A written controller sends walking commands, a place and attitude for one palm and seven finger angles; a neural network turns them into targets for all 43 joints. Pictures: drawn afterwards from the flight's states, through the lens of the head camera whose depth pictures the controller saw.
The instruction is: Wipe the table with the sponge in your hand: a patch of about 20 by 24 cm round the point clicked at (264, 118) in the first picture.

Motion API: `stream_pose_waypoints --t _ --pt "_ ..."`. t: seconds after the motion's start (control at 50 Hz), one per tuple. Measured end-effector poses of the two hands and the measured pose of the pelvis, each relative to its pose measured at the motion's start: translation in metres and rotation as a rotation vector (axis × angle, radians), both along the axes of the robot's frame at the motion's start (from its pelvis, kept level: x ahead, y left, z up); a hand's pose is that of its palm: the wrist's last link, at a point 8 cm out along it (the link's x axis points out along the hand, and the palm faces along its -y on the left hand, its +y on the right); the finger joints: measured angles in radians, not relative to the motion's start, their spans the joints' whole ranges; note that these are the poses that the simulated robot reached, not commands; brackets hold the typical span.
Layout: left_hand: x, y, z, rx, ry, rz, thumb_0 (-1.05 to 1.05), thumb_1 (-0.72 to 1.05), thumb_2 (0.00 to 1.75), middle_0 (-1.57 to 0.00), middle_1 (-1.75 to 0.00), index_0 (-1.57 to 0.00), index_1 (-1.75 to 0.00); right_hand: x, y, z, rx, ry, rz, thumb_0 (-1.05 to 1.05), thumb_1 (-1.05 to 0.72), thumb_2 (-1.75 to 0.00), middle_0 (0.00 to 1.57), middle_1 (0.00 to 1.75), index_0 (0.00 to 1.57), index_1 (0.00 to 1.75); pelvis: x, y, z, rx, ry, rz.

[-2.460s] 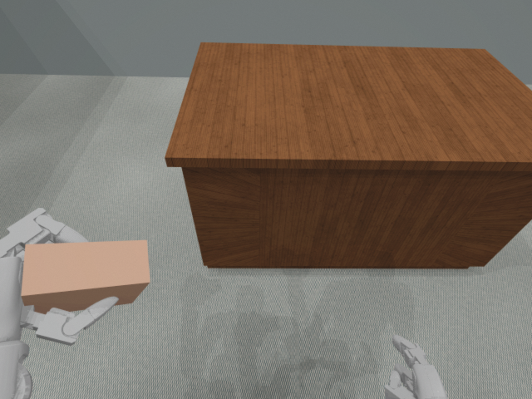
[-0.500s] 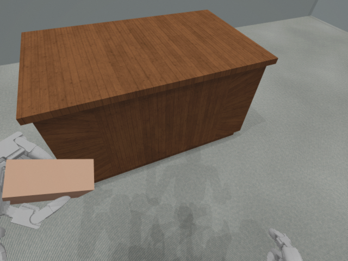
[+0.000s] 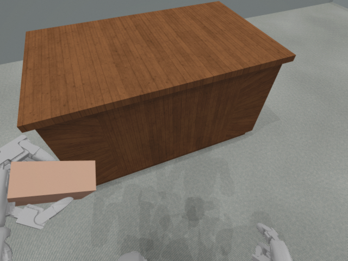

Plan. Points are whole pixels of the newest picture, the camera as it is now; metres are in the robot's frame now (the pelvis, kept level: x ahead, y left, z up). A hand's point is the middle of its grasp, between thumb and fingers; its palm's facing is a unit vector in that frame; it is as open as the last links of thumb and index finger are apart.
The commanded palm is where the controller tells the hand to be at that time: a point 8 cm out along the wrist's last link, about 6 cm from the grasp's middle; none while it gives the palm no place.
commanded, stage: take the last steps up to it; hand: left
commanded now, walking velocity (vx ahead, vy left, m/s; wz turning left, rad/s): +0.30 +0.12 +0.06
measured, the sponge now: (64, 182) +0.22 +0.20 +0.14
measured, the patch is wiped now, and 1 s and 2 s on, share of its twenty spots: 0.00 0.00 0.00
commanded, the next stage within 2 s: come to a stop and stand still in 1.56 s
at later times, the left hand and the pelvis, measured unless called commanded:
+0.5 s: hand (55, 120) +0.34 +0.25 +0.17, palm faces +0.35 -0.78 -0.52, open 9.4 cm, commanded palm +0.28 +0.30 +0.18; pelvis +0.12 +0.02 -0.02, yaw +0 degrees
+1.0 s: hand (51, 73) +0.48 +0.31 +0.18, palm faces +0.40 -0.82 -0.41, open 9.4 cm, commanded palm +0.40 +0.34 +0.18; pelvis +0.24 +0.07 -0.01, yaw -2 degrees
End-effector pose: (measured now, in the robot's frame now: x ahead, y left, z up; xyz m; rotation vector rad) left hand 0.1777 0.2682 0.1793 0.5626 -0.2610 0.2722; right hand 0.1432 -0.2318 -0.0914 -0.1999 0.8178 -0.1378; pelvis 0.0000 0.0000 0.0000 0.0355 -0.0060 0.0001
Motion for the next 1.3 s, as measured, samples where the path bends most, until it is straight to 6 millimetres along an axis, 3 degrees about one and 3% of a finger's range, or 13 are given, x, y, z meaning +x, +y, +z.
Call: stream_pose_waypoints --t 0.14,0.24,0.32,0.4,0.48,0.54,0.68,0.78,0.9,1.0,1.14,1.22,1.3 --pt "0.027 0.038 0.0 -0.029 -0.08 0.044 0.0 -0.44 1.01 -0.81 -1.37 -0.81 -1.37 0.042 0.005 0.011 -0.106 -0.052 -0.011 0.02 -0.9 -0.9 0.2 0.3 0.2 0.3 0.037 0.03 -0.01 -0.018 -0.006 -0.006" --pt "0.064 0.056 -0.007 -0.062 -0.096 0.069 0.0 -0.44 1.01 -0.81 -1.37 -0.81 -1.37 0.07 0.034 0.012 -0.056 -0.086 -0.025 0.02 -0.9 -0.9 0.2 0.3 0.2 0.3 0.059 0.039 -0.01 -0.016 -0.008 -0.011" --pt "0.087 0.05 -0.001 -0.063 -0.075 0.05 0.0 -0.44 1.01 -0.81 -1.37 -0.81 -1.37 0.085 0.056 0.01 0.019 -0.088 0.0 0.02 -0.9 -0.9 0.2 0.3 0.2 0.3 0.076 0.039 -0.004 -0.029 0.007 -0.014" --pt "0.102 0.031 0.009 -0.013 -0.049 0.006 0.0 -0.44 1.01 -0.81 -1.37 -0.81 -1.37 0.099 0.066 -0.002 0.08 -0.07 0.013 0.01 -0.9 -0.9 0.2 0.3 0.2 0.3 0.097 0.034 -0.005 -0.028 0.013 -0.022" --pt "0.118 0.019 0.011 0.061 -0.041 0.007 0.0 -0.44 1.01 -0.81 -1.37 -0.81 -1.37 0.116 0.057 -0.028 0.105 -0.024 0.02 0.01 -0.9 -0.9 0.2 0.3 0.2 0.3 0.118 0.024 -0.016 -0.036 0.002 -0.002" --pt "0.132 0.022 0.006 0.034 -0.023 0.042 0.0 -0.44 1.01 -0.81 -1.37 -0.81 -1.37 0.128 0.044 -0.034 0.088 0.035 0.022 0.02 -0.9 -0.9 0.2 0.3 0.2 0.3 0.13 0.022 -0.014 -0.02 -0.003 0.005" --pt "0.162 0.033 -0.008 -0.013 0.071 0.087 0.0 -0.44 1.01 -0.81 -1.37 -0.81 -1.37 0.161 0.014 -0.009 -0.004 0.049 0.001 0.02 -0.9 -0.9 0.2 0.3 0.2 0.3 0.161 0.024 0.002 0.009 0.013 0.002" --pt "0.187 0.034 0.0 -0.024 0.012 0.022 0.0 -0.44 1.01 -0.81 -1.37 -0.81 -1.36 0.191 0.01 0.009 -0.08 0.013 0.0 0.02 -0.9 -0.9 0.2 0.3 0.2 0.3 0.185 0.037 0.003 0.008 0.01 0.001" --pt "0.224 0.062 0.009 -0.004 -0.157 -0.028 0.0 -0.44 1.01 -0.81 -1.37 -0.81 -1.36 0.232 0.033 0.015 -0.113 -0.091 -0.055 0.02 -0.9 -0.9 0.2 0.3 0.2 0.3 0.221 0.064 -0.017 -0.01 -0.008 -0.035" --pt "0.258 0.081 0.011 -0.02 -0.168 -0.002 0.0 -0.44 1.01 -0.81 -1.37 -0.81 -1.36 0.252 0.073 0.016 -0.019 -0.112 -0.032 0.02 -0.9 -0.9 0.2 0.3 0.19 0.3 0.235 0.068 -0.01 -0.03 -0.007 -0.034" --pt "0.267 0.062 0.014 -0.037 -0.082 -0.029 0.0 -0.44 1.01 -0.81 -1.37 -0.81 -1.36 0.26 0.1 0.007 0.077 -0.065 0.014 0.01 -0.9 -0.9 0.2 0.3 0.2 0.3 0.258 0.065 0.0 -0.049 0.016 -0.035" --pt "0.272 0.051 0.014 0.009 -0.039 0.0 0.0 -0.44 1.01 -0.81 -1.37 -0.81 -1.36 0.266 0.091 -0.008 0.093 -0.021 0.023 0.01 -0.9 -0.9 0.21 0.3 0.2 0.3 0.272 0.052 -0.003 -0.039 0.016 -0.031" --pt "0.285 0.041 0.009 0.035 -0.041 0.061 0.0 -0.44 1.01 -0.81 -1.37 -0.81 -1.36 0.279 0.065 -0.027 0.086 0.001 0.018 0.02 -0.9 -0.9 0.21 0.3 0.2 0.3 0.285 0.036 -0.013 -0.036 0.003 -0.025"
